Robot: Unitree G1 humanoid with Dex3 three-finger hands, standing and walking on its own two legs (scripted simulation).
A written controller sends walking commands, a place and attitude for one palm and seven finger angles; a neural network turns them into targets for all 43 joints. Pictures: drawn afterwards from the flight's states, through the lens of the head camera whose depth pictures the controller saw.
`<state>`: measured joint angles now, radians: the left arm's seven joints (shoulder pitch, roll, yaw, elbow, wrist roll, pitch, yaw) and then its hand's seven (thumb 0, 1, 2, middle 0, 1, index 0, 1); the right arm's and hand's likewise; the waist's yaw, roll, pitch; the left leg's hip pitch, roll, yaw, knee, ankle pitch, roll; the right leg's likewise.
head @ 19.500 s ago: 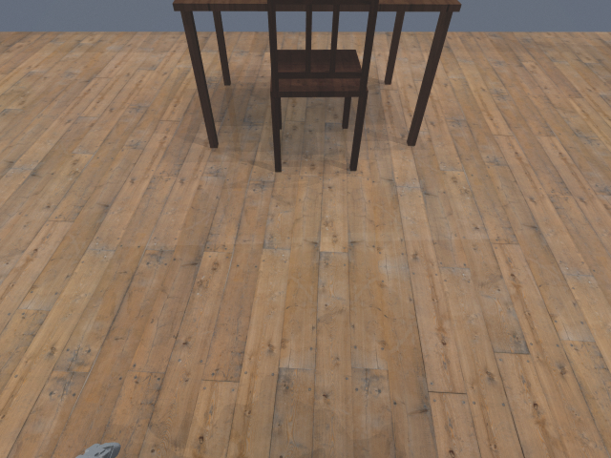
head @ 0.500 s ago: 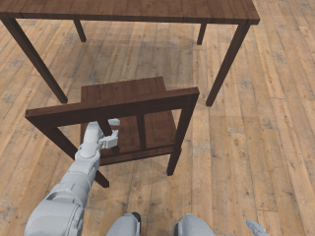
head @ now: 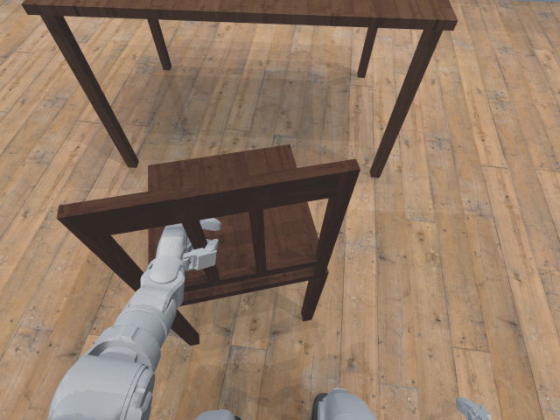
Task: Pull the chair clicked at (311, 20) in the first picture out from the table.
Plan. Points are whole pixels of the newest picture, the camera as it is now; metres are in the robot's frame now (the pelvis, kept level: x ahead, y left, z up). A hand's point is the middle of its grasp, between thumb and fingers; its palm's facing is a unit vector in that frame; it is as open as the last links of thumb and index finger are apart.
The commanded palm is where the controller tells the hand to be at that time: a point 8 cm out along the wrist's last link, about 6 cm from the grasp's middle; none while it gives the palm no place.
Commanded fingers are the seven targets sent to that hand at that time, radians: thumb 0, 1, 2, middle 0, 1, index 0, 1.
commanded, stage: step backward, pulling the chair out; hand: left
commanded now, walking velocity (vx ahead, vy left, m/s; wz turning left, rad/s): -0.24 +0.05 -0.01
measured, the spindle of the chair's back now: (203, 252) +0.39 +0.15 -0.10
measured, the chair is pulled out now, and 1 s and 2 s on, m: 0.49 0.66 0.66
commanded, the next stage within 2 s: stop walking, hand still on the chair in 0.02 s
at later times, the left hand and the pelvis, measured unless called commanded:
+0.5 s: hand (186, 345) +0.22 +0.15 -0.06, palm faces +0.00 -0.98 -0.19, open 5.5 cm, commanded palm +0.20 +0.20 -0.04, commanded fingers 0.00 0.90 0.90 -0.50 -1.45 -0.50 -1.45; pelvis -0.06 +0.01 +0.00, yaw -1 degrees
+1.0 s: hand (179, 358) +0.20 +0.15 -0.06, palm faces +0.03 -0.98 -0.19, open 5.6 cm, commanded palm +0.18 +0.20 -0.04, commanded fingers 0.00 0.90 0.90 -0.50 -1.45 -0.50 -1.45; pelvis -0.02 +0.01 +0.01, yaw -2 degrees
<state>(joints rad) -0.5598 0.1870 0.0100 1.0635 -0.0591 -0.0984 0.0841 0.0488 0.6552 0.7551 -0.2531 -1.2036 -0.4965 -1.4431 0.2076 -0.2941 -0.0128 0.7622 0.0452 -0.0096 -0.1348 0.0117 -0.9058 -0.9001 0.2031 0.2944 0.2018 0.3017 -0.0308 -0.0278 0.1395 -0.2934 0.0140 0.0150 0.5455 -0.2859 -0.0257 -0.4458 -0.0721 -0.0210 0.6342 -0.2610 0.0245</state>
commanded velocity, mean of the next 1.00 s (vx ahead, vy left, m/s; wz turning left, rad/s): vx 0.02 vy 0.00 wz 0.00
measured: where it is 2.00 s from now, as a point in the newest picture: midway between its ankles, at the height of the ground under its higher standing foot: outside the picture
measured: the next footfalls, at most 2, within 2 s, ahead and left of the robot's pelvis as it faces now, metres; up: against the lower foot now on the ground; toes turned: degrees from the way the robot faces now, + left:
right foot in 0.04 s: +0.06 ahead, -0.13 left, +0.00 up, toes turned -2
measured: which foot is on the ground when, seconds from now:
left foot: down 0.00-1.00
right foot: up 0.00-0.02, down 0.04-1.00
